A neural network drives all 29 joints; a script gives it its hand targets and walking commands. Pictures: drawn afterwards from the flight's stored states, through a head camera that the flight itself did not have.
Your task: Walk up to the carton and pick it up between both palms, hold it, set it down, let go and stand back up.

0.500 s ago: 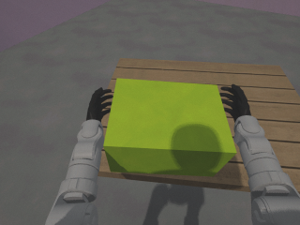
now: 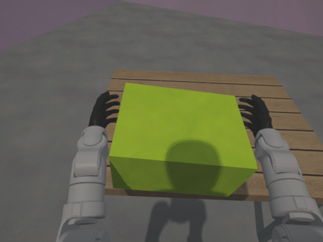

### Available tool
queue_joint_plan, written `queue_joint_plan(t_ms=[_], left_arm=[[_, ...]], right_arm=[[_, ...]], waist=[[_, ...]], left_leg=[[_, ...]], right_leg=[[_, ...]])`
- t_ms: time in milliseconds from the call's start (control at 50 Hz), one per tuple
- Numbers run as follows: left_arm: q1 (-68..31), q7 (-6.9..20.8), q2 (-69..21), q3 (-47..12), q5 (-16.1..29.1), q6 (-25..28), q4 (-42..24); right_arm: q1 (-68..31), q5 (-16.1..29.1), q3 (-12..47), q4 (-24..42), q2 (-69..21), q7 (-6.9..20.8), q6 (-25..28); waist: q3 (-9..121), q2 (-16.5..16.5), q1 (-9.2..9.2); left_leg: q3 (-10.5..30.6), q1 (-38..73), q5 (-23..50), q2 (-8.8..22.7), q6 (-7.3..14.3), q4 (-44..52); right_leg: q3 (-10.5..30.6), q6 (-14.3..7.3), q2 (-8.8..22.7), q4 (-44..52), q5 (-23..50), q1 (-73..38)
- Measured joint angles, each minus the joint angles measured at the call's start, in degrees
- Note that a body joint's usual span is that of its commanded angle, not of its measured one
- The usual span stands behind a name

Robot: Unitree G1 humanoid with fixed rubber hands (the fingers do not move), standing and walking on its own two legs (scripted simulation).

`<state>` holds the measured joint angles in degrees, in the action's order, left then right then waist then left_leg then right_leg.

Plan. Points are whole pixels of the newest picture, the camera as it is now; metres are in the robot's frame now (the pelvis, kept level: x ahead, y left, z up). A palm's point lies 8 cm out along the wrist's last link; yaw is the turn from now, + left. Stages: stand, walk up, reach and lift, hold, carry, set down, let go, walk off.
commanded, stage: reach and lift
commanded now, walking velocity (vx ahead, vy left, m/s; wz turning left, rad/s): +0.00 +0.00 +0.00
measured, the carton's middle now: (177, 139) +0.36 -0.03 +0.08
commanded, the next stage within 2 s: hold in 0.82 s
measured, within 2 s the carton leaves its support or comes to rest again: neither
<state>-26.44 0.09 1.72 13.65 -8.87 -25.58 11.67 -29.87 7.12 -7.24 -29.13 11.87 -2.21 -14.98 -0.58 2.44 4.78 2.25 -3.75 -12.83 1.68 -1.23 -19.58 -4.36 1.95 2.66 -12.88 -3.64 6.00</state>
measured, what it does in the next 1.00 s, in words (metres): stands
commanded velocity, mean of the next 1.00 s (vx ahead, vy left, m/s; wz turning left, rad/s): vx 0.00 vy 0.00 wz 0.00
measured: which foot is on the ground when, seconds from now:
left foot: down 0.00-1.00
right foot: down 0.00-1.00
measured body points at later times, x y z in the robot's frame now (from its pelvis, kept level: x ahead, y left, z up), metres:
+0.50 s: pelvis +0.01 +0.00 +0.00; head -0.02 +0.03 +0.45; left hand +0.39 +0.19 +0.16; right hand +0.38 -0.21 +0.16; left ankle -0.02 +0.13 -0.75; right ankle +0.04 -0.15 -0.75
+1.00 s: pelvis +0.00 +0.00 +0.00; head -0.02 +0.01 +0.45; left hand +0.37 +0.20 +0.18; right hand +0.39 -0.20 +0.17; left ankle -0.02 +0.13 -0.75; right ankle +0.04 -0.15 -0.75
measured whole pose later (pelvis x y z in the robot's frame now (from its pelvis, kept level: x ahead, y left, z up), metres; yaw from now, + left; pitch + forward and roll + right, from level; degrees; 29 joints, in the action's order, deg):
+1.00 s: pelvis +0.00 +0.00 +0.00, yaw +1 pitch -3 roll -1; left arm -30.7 2.8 3.7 17.4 -7.7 -33.6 6.0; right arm -34.4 6.8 -7.1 -23.8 10.9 -3.9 -22.3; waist 0.1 1.2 2.9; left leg 3.7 -4.4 -12.0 1.3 -1.4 -18.9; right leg -5.7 1.8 3.1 -12.9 -3.8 6.3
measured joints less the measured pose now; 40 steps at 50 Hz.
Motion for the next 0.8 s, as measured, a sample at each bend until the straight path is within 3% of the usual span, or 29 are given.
queue_joint_plan(t_ms=[120, 320, 480, 620, 800], left_arm=[[0.28, 0.23, 0.39, 0.71, 0.98, -0.4, -2.69], [-3.94, 2.66, 1.72, 3.55, 1.07, -1.53, 1.96], [-3.79, 2.6, 1.86, 2.67, 0.39, -3.41, -0.24], [-1.46, 2.23, 0.65, 1.56, -0.76, -6.25, -6.3], [-1.32, 2.37, 0.22, 2.46, -0.56, -7.74, -8.36]], right_arm=[[-0.53, -0.4, 0.1, 3.15, -0.38, -0.26, -1.26], [-3.88, -3.37, -1.68, 0.29, -2.31, -0.55, -3.13], [-3.35, -2.09, -1.63, 0.95, -2.11, -0.61, -3.37], [-1.19, 1.02, 0.18, 4.37, -0.43, -0.85, -4.05], [-1.78, 1.82, 1.25, 6.35, 0.37, -1.39, -6.06]], waist=[[0.56, -1.08, -0.56], [1.21, -1.09, -1.45], [1.32, -0.11, -0.49], [0.22, -0.42, 0.35], [-1.12, -1.44, -0.41]], left_leg=[[0.1, -1.43, 0.54, -0.17, 0.01, 0.04], [1.67, -0.86, 1.21, -0.9, 0.1, 0.96], [1.65, -0.17, -0.11, -0.55, -0.04, -0.1], [0.62, 0.93, -1.1, 0.05, -0.14, -0.71], [0.13, 1.1, -0.3, 0.04, -0.04, 0.24]], right_leg=[[-0.04, -0.04, 0.19, -0.78, 0.06, 1.75], [-1.57, 0.08, 1.01, -0.8, -0.43, 0.86], [-1.58, 0.1, 0.63, -0.64, -1.01, -0.33], [-0.58, 0.12, -0.02, -0.45, -1.17, -1.29], [-0.07, 0.06, -0.04, -0.12, -0.57, -1.0]])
